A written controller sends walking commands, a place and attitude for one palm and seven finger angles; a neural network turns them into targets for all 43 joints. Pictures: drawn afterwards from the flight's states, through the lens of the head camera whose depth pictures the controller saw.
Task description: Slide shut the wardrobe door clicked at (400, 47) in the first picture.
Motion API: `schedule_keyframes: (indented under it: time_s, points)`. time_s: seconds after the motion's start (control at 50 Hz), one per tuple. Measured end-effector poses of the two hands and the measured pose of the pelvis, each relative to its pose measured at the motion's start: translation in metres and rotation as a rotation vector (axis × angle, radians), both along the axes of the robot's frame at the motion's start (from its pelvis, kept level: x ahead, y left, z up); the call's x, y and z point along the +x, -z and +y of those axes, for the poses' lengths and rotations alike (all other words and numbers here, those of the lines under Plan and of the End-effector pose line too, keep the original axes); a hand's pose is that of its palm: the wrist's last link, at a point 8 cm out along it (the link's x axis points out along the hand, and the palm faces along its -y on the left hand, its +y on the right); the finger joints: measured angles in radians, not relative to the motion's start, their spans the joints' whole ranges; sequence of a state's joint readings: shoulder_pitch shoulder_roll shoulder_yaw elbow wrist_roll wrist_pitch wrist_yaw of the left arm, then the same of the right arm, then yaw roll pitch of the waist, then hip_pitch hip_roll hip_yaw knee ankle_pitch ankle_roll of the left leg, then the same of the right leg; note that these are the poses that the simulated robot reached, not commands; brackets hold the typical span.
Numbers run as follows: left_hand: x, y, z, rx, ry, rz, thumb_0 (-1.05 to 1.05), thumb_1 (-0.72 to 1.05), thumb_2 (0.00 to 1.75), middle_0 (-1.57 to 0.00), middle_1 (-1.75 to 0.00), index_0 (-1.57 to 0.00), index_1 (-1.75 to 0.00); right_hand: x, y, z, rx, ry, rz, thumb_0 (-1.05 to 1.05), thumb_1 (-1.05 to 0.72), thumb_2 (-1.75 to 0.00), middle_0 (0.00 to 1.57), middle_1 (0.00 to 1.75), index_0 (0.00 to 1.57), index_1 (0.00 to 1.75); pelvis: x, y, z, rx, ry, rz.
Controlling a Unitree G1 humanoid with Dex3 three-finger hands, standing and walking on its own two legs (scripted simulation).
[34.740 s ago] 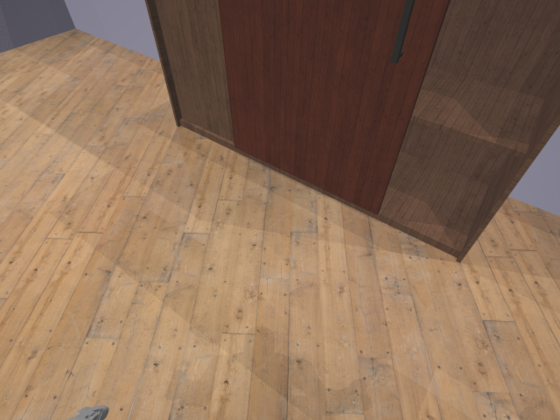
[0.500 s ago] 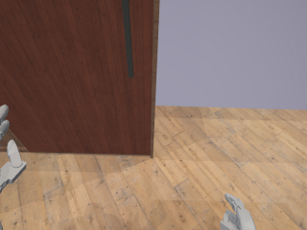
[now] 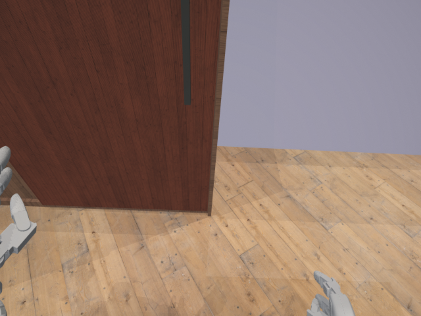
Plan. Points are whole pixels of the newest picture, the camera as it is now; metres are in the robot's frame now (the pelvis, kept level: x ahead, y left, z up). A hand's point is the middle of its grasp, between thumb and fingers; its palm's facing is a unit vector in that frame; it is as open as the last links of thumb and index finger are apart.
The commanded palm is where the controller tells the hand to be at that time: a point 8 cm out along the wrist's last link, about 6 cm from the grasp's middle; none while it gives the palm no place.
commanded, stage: stop stepping back and stand still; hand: left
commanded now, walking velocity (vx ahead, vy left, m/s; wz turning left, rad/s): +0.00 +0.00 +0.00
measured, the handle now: (187, 49) +0.75 +0.12 +0.17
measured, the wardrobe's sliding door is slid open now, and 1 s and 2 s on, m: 0.00 0.00 0.00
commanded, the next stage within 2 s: let the arm hang, fingers relaxed in 0.24 s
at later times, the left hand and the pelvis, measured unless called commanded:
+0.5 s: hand (85, 297) +0.17 +0.25 -0.07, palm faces +0.07 -0.90 -0.43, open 7.4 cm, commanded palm none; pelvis -0.02 +0.01 -0.01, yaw +0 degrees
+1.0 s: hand out of the picture -0.04 +0.19 -0.17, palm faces +0.00 -0.97 -0.24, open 7.3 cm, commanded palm none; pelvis +0.00 -0.01 +0.00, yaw +0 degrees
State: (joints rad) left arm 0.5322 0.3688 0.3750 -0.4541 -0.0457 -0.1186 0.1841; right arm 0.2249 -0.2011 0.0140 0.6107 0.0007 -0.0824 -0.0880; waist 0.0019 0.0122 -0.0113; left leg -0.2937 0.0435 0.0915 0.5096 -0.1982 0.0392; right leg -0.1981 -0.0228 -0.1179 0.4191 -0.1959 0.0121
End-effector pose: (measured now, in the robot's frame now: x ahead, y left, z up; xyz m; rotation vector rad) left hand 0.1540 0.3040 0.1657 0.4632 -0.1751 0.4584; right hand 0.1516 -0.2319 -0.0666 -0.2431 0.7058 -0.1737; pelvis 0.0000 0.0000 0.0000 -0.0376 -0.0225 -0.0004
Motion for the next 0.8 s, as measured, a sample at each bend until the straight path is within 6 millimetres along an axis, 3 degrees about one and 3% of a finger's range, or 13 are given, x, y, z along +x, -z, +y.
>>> schedule_keyframes:
  time_s: [0.34,0.36,0.4,0.46,0.52,0.58,0.62,0.68,0.74,0.8]
  points:
    - [-0.004,0.003,0.003,-0.001,-0.010,0.019,0.01,0.89,0.90,-0.21,-0.30,-0.21,-0.30,-0.007,0.006,0.008,0.014,-0.010,0.023,0.01,-0.90,-0.90,0.20,0.30,0.20,0.30,-0.005,0.000,0.003,-0.003,-0.002,0.002]
    - [-0.001,0.010,0.004,0.018,0.005,0.040,0.01,0.89,0.90,-0.21,-0.30,-0.21,-0.30,-0.006,0.009,0.007,0.019,-0.033,0.021,0.01,-0.90,-0.90,0.20,0.30,0.20,0.30,-0.005,0.001,0.004,-0.003,-0.005,0.008]
    - [0.011,0.050,0.008,-0.006,0.036,0.203,0.01,0.90,0.90,-0.21,-0.30,-0.20,-0.30,-0.005,0.022,0.001,0.027,-0.080,0.066,0.01,-0.90,-0.90,0.20,0.30,0.20,0.30,-0.008,0.006,0.006,0.000,-0.006,0.017]
    - [0.014,0.142,0.005,-0.129,0.036,0.581,0.00,0.90,0.90,-0.20,-0.30,-0.20,-0.30,-0.010,0.040,-0.013,0.030,-0.077,0.142,0.01,-0.90,-0.90,0.20,0.30,0.20,0.30,-0.013,0.013,0.008,0.014,0.001,0.017]
    - [-0.017,0.227,-0.020,-0.259,0.034,0.946,0.00,0.91,0.90,-0.20,-0.30,-0.19,-0.30,-0.028,0.050,-0.025,0.028,-0.035,0.209,0.01,-0.90,-0.90,0.20,0.30,0.20,0.30,-0.017,0.015,0.005,0.026,0.007,0.011]
    - [-0.066,0.286,-0.058,-0.390,0.054,1.221,0.01,0.91,0.90,-0.20,-0.30,-0.19,-0.30,-0.059,0.054,-0.033,0.016,0.006,0.322,0.00,-0.91,-0.90,0.20,0.30,0.20,0.30,-0.017,0.013,0.000,0.029,0.004,0.013]
    - [-0.100,0.312,-0.084,-0.480,0.068,1.359,0.01,0.91,0.90,-0.20,-0.30,-0.19,-0.30,-0.086,0.056,-0.036,0.002,0.037,0.418,0.00,-0.91,-0.90,0.20,0.30,0.20,0.30,-0.016,0.012,-0.002,0.025,0.001,0.015]
    - [-0.139,0.327,-0.086,-0.550,-0.014,1.474,0.01,0.98,0.90,-0.21,-0.30,-0.20,-0.30,-0.127,0.058,-0.035,-0.011,0.073,0.574,0.00,-0.91,-0.90,0.20,0.30,0.20,0.30,-0.013,0.009,-0.006,0.017,-0.009,0.021]
    - [-0.171,0.328,-0.084,-0.592,-0.070,1.553,0.01,0.99,0.90,-0.21,-0.30,-0.20,-0.30,-0.161,0.058,-0.030,-0.003,0.094,0.709,0.00,-0.91,-0.90,0.20,0.30,0.20,0.30,-0.010,0.005,-0.008,0.011,-0.019,0.027]
    - [-0.194,0.321,-0.080,-0.603,-0.128,1.603,0.01,0.97,0.90,-0.21,-0.30,-0.20,-0.30,-0.180,0.061,-0.023,0.023,0.106,0.787,0.01,-0.91,-0.90,0.20,0.30,0.20,0.30,-0.006,0.002,-0.009,0.012,-0.024,0.028]
